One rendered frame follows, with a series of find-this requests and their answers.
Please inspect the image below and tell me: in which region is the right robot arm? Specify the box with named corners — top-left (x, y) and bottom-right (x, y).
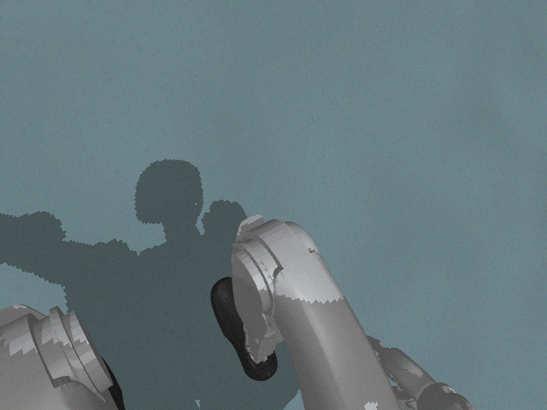
top-left (416, 383), bottom-right (476, 410)

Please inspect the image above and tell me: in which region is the right robot hand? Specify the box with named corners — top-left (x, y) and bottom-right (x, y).
top-left (367, 335), bottom-right (436, 410)

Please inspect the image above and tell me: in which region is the right robot foot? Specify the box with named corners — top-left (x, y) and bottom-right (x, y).
top-left (210, 277), bottom-right (278, 381)

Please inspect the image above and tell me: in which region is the left robot foot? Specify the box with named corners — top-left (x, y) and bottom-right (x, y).
top-left (102, 357), bottom-right (126, 410)

